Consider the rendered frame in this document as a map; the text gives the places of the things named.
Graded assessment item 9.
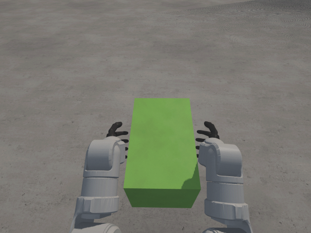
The robot left hand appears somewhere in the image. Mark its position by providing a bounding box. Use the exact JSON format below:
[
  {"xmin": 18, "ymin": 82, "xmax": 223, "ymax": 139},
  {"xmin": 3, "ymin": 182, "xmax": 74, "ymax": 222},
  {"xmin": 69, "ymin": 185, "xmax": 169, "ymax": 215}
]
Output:
[{"xmin": 106, "ymin": 122, "xmax": 129, "ymax": 158}]

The robot right hand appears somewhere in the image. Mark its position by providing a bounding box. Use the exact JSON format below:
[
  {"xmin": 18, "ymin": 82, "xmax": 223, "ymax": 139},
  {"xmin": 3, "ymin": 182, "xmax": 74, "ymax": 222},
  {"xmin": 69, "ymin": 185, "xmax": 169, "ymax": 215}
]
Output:
[{"xmin": 195, "ymin": 121, "xmax": 220, "ymax": 158}]

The robot right forearm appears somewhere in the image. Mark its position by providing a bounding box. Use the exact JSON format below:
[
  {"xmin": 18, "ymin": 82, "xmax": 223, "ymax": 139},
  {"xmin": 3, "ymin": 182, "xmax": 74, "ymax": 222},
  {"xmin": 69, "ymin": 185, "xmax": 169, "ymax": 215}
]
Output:
[{"xmin": 198, "ymin": 138, "xmax": 253, "ymax": 233}]

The robot left forearm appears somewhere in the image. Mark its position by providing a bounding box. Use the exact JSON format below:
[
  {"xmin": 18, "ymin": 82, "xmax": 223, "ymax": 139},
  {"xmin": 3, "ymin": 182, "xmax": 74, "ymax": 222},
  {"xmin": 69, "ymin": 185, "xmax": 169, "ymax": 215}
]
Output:
[{"xmin": 69, "ymin": 136, "xmax": 125, "ymax": 233}]

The carton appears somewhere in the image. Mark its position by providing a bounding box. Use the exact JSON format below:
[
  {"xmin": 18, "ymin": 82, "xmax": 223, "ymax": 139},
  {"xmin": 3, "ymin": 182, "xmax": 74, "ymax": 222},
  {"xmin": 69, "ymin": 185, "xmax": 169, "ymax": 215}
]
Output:
[{"xmin": 123, "ymin": 98, "xmax": 201, "ymax": 208}]

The left robot upper arm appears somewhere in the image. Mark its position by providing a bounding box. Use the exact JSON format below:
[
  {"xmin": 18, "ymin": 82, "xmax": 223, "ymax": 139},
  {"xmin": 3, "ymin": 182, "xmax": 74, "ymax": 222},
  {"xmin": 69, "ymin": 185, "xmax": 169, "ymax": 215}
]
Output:
[{"xmin": 71, "ymin": 222, "xmax": 121, "ymax": 233}]

